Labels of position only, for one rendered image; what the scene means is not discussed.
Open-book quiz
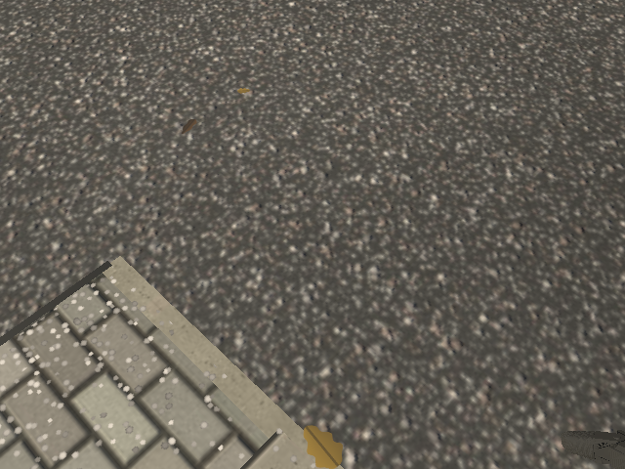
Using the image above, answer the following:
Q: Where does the right robot hand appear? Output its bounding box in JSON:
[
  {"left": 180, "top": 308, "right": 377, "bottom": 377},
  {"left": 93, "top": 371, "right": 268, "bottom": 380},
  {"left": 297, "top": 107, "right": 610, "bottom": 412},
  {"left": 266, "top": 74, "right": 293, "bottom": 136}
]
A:
[{"left": 561, "top": 430, "right": 625, "bottom": 469}]

